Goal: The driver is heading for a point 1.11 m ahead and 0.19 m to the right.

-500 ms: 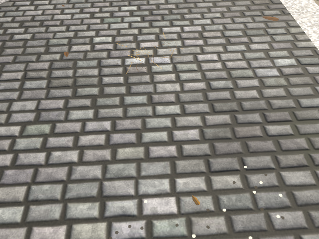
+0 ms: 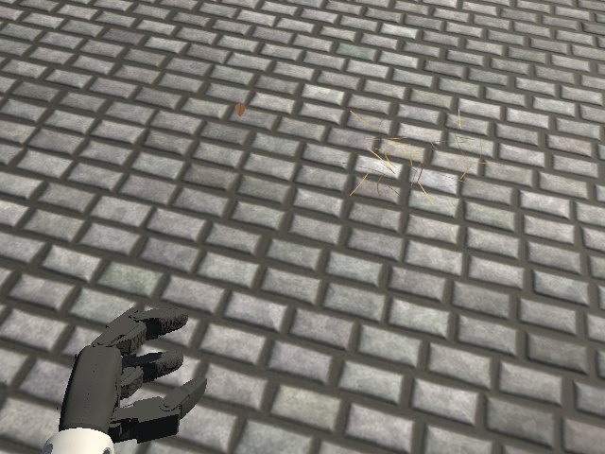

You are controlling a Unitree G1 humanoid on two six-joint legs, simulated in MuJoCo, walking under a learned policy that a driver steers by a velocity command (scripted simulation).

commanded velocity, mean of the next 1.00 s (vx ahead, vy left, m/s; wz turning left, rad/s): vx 1.00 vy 0.00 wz -0.43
